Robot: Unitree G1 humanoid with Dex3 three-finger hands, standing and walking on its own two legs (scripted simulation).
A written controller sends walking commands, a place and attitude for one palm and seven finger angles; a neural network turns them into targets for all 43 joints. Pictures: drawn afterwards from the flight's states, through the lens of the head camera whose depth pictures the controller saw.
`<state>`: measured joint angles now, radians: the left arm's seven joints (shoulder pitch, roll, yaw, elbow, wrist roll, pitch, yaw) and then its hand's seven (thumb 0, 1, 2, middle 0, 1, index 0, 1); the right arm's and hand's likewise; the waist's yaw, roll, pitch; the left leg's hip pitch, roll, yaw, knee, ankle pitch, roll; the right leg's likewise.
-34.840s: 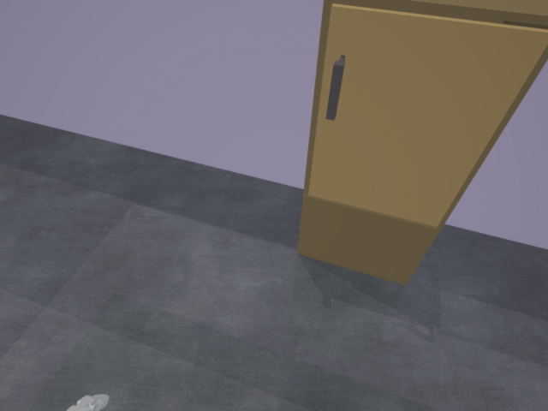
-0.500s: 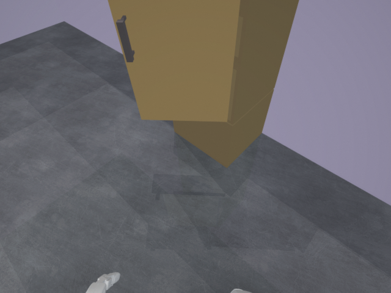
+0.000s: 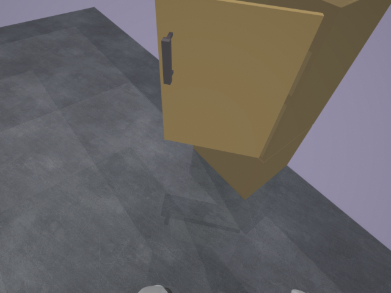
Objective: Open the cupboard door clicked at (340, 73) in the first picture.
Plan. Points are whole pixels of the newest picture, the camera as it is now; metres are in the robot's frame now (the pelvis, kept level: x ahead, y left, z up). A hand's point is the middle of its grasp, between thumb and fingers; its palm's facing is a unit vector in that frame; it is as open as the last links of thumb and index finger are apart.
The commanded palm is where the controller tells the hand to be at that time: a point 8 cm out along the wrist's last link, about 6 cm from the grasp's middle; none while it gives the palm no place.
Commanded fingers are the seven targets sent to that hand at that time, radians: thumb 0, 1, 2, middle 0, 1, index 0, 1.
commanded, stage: take the last steps up to it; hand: left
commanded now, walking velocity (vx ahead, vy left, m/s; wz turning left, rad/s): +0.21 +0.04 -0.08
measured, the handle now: (168, 58) +0.72 +0.17 +0.07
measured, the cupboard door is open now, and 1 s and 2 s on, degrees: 39 39 39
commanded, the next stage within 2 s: come to a stop and stand still in 0.20 s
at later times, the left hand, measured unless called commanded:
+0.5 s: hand (130, 238) +0.25 +0.19 -0.16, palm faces -0.08 -0.97 -0.22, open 7.4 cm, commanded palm none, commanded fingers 0.00 0.90 0.90 -0.20 -0.30 -0.20 -0.30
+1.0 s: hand (102, 286) +0.14 +0.23 -0.17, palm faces -0.05 -0.97 -0.25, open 7.4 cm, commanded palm none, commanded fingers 0.00 0.90 0.90 -0.20 -0.30 -0.20 -0.30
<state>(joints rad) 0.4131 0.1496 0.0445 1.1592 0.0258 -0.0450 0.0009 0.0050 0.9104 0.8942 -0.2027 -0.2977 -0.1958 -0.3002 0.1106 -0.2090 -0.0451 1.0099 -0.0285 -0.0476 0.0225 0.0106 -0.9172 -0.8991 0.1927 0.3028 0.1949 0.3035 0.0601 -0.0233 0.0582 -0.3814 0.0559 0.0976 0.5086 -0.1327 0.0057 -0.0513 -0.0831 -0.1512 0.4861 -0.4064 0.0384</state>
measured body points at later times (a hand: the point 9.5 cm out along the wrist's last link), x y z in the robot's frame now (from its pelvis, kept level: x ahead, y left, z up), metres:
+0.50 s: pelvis +0.14 +0.02 +0.01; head +0.16 +0.01 +0.45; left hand +0.26 +0.24 -0.14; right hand +0.08 -0.19 -0.16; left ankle +0.09 +0.11 -0.73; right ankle +0.15 -0.09 -0.73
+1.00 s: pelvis +0.12 +0.04 +0.00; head +0.13 +0.03 +0.45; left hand +0.15 +0.28 -0.15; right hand +0.18 -0.20 -0.15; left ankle +0.09 +0.11 -0.73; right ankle +0.13 -0.10 -0.73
